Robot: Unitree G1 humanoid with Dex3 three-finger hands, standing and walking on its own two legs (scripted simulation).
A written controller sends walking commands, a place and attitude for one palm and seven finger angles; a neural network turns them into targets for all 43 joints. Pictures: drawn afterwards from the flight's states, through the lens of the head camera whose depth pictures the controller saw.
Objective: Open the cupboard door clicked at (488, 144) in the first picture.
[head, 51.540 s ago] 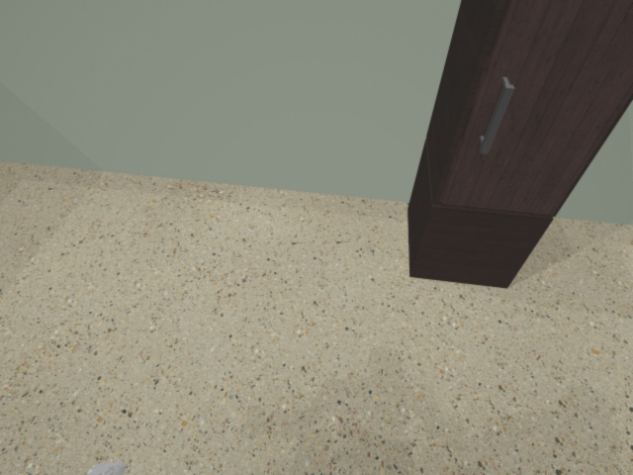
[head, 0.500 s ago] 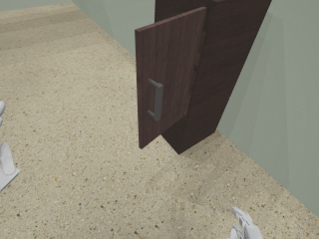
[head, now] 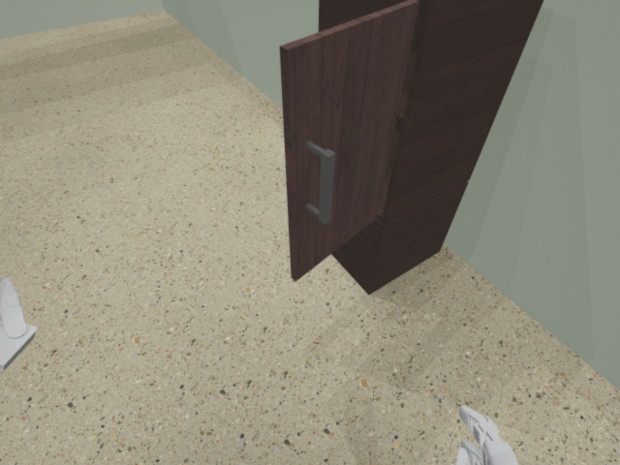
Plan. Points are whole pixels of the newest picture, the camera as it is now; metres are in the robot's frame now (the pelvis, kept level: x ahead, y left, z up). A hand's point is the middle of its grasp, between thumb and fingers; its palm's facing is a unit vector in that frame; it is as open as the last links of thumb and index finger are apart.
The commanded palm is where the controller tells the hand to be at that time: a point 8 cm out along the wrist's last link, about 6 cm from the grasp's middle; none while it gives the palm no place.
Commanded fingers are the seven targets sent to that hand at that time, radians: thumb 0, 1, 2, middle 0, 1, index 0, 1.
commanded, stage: let the arm hang, fingers relaxed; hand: left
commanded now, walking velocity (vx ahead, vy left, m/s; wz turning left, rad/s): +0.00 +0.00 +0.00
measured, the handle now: (318, 184) +0.63 +0.01 -0.02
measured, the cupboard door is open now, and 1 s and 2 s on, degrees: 100 100 100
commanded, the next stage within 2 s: look to check the result in 1.20 s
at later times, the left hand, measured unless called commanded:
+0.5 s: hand out of the picture +0.00 +0.20 -0.17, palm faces +0.08 -0.98 -0.19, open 7.0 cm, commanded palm none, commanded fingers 0.00 0.90 0.90 -0.20 -0.30 -0.20 -0.30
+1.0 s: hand out of the picture -0.02 +0.19 -0.17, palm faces +0.06 -0.98 -0.17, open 7.4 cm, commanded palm none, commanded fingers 0.00 0.90 0.90 -0.20 -0.30 -0.20 -0.30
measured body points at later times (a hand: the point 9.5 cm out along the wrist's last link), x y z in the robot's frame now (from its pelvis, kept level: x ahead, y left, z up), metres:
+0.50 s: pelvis -0.01 +0.01 +0.01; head +0.01 +0.03 +0.45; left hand -0.01 +0.25 -0.16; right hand +0.03 -0.23 -0.14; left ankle +0.02 +0.13 -0.73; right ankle -0.02 -0.09 -0.73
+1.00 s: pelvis -0.01 +0.03 +0.01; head +0.00 +0.02 +0.46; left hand -0.02 +0.24 -0.15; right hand -0.03 -0.17 -0.16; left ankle +0.02 +0.13 -0.73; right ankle -0.02 -0.09 -0.73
